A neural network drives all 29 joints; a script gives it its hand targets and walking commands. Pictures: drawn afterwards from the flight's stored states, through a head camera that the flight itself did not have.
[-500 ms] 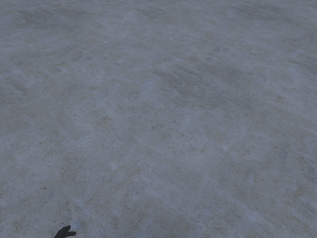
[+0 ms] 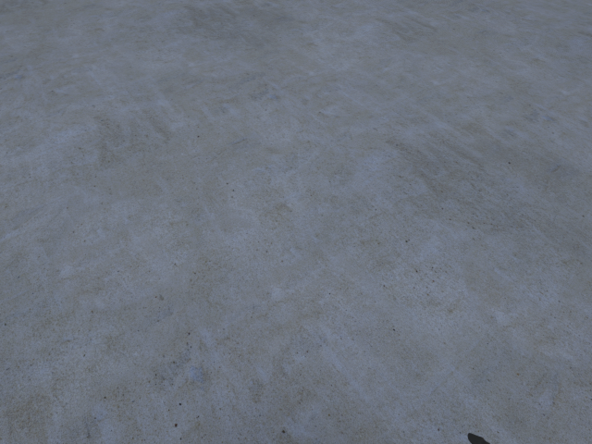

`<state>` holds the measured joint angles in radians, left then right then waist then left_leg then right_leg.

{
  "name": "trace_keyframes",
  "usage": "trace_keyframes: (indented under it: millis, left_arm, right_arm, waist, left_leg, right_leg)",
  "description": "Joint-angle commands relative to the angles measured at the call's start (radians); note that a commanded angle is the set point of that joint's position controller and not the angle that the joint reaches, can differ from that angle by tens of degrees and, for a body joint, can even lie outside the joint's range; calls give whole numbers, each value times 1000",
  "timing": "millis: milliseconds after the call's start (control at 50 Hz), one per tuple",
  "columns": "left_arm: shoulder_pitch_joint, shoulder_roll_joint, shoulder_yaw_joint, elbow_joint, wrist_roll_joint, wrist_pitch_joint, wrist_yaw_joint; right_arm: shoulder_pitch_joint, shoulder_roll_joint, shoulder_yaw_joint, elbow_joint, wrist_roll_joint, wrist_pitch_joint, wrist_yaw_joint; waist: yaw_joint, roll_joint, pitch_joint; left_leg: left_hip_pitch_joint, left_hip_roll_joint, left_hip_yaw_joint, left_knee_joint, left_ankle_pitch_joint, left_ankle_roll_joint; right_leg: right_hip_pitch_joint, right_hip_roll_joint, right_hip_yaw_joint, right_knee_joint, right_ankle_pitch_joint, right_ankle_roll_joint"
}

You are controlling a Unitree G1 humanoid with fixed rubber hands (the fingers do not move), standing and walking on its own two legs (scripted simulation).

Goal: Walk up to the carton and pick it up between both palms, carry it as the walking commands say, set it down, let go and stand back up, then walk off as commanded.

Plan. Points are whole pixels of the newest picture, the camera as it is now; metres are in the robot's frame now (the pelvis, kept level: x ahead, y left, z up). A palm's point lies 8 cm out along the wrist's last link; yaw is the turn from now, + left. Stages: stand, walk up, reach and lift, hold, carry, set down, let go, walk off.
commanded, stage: walk up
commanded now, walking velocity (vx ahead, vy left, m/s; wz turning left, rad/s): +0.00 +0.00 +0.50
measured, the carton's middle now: out of the picture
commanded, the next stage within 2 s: none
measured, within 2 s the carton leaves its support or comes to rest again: neither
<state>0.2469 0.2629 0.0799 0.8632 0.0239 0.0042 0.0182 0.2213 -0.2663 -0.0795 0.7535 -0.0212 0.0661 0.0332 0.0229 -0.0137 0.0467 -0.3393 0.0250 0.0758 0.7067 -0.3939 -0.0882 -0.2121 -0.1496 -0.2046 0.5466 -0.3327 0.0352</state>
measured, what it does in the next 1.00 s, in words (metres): steps on the spot, turning left: left foot, then right foot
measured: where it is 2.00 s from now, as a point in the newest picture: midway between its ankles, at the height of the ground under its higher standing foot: outside the picture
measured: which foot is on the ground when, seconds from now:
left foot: up 0.00-0.02, down 0.04-0.50, up 0.52-0.88, down 0.90-1.00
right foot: down 0.00-0.04, up 0.06-0.48, down 0.50-0.90, up 0.92-1.00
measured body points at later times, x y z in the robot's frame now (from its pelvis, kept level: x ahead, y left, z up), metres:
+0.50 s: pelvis +0.00 -0.01 +0.00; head +0.03 -0.01 +0.45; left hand +0.07 +0.28 -0.11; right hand +0.14 -0.26 -0.13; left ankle -0.01 +0.12 -0.73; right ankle +0.03 -0.12 -0.74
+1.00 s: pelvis -0.03 +0.01 +0.00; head -0.01 +0.05 +0.45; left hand -0.11 +0.29 -0.14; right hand +0.23 -0.15 -0.10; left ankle -0.08 +0.09 -0.73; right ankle +0.02 -0.12 -0.68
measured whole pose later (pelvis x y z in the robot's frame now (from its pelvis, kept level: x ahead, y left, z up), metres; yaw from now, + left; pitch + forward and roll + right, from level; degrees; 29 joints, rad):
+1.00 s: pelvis -0.03 +0.01 +0.00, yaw +30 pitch +1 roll +0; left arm 0.25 0.29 0.07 0.79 0.02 0.05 0.02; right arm 0.16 -0.26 -0.06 0.76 -0.01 0.02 0.02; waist 0.03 -0.05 0.05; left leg -0.27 -0.02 0.04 0.54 -0.29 0.04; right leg -0.44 -0.12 -0.10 0.97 -0.51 0.07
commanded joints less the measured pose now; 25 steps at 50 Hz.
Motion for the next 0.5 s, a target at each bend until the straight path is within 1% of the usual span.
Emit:
trace_keyframes:
  millis: [0, 20, 40, 60, 80, 100, 120, 140, 160, 180, 240, 280, 320, 360, 400, 420, 440, 460, 480]
  left_arm:
    - [66, 163, 43, -16, -2, -2, -6]
    - [93, 121, 36, -34, 6, -3, -13]
    - [50, 41, 17, -129, 11, 3, -7]
    - [-69, 77, 10, -159, 12, 20, 6]
    - [-71, 78, 13, -152, 5, 24, 5]
    - [-34, 75, 12, -130, -5, 24, 2]
    - [0, 84, 20, -117, -4, 26, 1]
    - [31, 88, 24, -108, -1, 32, 0]
    - [43, 88, 25, -108, 0, 35, -2]
    - [39, 86, 24, -113, 2, 37, -4]
    - [-7, 70, 16, -127, 3, 41, -2]
    - [-41, 59, 12, -137, 1, 40, 1]
    - [-61, 51, 10, -141, -3, 37, 4]
    - [-70, 45, 8, -144, -7, 33, 7]
    - [-62, 43, 7, -145, -13, 27, 11]
    - [-41, 41, 6, -141, -15, 22, 13]
    - [1, 41, 5, -129, -17, 15, 16]
    - [54, 60, 7, -117, -15, 4, 22]
    - [93, 141, 14, -111, -1, -10, 30]
  right_arm:
    - [28, -73, -25, -41, -1, -39, -13]
    - [67, -138, -44, -31, 0, -56, -17]
    - [112, -281, -66, -41, 6, -63, -17]
    - [226, -256, -56, 12, 30, -64, -20]
    - [186, -203, -37, 20, 23, -58, -31]
    - [105, -171, -24, 2, 2, -49, -39]
    - [40, -149, -14, -25, 0, -47, -42]
    - [-5, -136, -5, -38, 1, -51, -42]
    - [-17, -132, -2, -44, 2, -53, -41]
    - [-12, -133, -3, -44, 3, -55, -40]
    - [41, -148, -10, -35, 6, -57, -40]
    - [65, -157, -14, -32, 5, -56, -38]
    - [69, -168, -22, -34, 2, -54, -35]
    - [63, -175, -29, -39, 1, -50, -32]
    - [47, -180, -34, -43, 2, -46, -30]
    - [34, -182, -35, -45, 5, -45, -30]
    - [17, -180, -36, -48, 13, -44, -31]
    - [11, -170, -34, -52, 22, -44, -34]
    - [15, -117, -26, -62, 27, -49, -38]
  waist:
    - [-34, -125, -75]
    - [-50, 54, -103]
    - [-78, 368, -110]
    - [-130, 226, -169]
    - [-98, 170, -137]
    - [-64, 152, -92]
    - [-36, 162, -69]
    - [-14, 163, -76]
    - [-8, 159, -91]
    - [-12, 155, -99]
    - [-32, 157, -81]
    - [-41, 160, -65]
    - [-42, 168, -63]
    - [-44, 177, -67]
    - [-37, 185, -78]
    - [-22, 182, -85]
    - [4, 167, -91]
    - [33, 130, -95]
    - [49, -48, -102]
  left_leg:
    - [151, -19, 25, -290, 210, 35]
    - [290, 123, -160, -354, 339, 77]
    - [367, 406, -517, -366, 773, 236]
    - [357, 420, -498, -334, 873, 342]
    - [325, 361, -426, -324, 827, 339]
    - [275, 292, -352, -329, 745, 298]
    - [235, 245, -310, -337, 715, 264]
    - [202, 209, -275, -347, 718, 253]
    - [188, 191, -259, -350, 689, 248]
    - [188, 183, -257, -356, 647, 247]
    - [193, 192, -299, -382, 512, 263]
    - [184, 192, -328, -383, 460, 270]
    - [162, 185, -350, -369, 431, 276]
    - [132, 183, -376, -351, 445, 278]
    - [100, 185, -411, -333, 503, 273]
    - [84, 175, -422, -314, 526, 261]
    - [56, 152, -419, -281, 522, 233]
    - [-16, 119, -404, -240, 447, 184]
    - [-148, 39, -321, -96, 246, 133]
  right_leg:
    - [-4, -175, 79, 31, 458, -63]
    - [-164, -118, 28, 227, 221, -4]
    - [-447, 58, 22, 435, -339, 55]
    - [-429, 29, 164, 557, -343, 51]
    - [-439, 29, 190, 595, -265, 48]
    - [-428, 20, 199, 598, -179, 39]
    - [-398, 17, 208, 586, -107, 39]
    - [-359, 30, 200, 597, -66, 44]
    - [-340, 42, 197, 599, -46, 50]
    - [-337, 51, 196, 585, -33, 54]
    - [-350, 65, 201, 493, -30, 55]
    - [-337, 77, 206, 413, -47, 54]
    - [-299, 96, 200, 344, -71, 53]
    - [-243, 115, 189, 282, -90, 51]
    - [-166, 137, 179, 199, -88, 48]
    - [-109, 149, 175, 118, -63, 45]
    - [-23, 161, 166, -19, 6, 42]
    - [108, 132, 178, -183, 117, 43]
    - [234, -66, 347, -293, 75, 3]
